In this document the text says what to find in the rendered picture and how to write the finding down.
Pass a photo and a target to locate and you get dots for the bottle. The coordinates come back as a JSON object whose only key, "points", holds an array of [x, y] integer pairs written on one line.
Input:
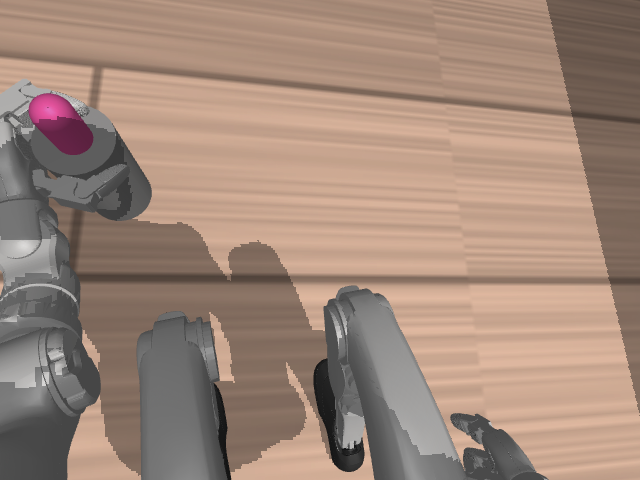
{"points": [[67, 144]]}

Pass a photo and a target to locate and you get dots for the left robot arm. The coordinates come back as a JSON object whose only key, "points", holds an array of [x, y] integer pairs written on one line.
{"points": [[47, 378]]}

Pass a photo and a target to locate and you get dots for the right robot foot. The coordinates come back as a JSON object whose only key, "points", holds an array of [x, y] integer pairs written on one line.
{"points": [[344, 459]]}

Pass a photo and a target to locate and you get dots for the right robot hand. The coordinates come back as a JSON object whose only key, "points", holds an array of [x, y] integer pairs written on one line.
{"points": [[502, 459]]}

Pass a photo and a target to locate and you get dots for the left robot foot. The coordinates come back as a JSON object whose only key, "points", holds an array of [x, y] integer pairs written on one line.
{"points": [[222, 431]]}

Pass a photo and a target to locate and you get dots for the left robot hand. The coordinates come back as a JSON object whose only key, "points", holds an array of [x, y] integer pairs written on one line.
{"points": [[23, 176]]}

